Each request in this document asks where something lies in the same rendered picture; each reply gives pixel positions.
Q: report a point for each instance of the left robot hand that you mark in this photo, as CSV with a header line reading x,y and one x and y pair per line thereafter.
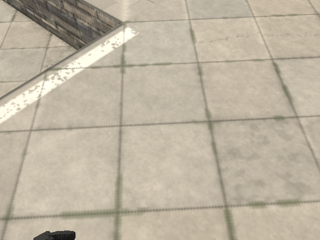
x,y
57,235

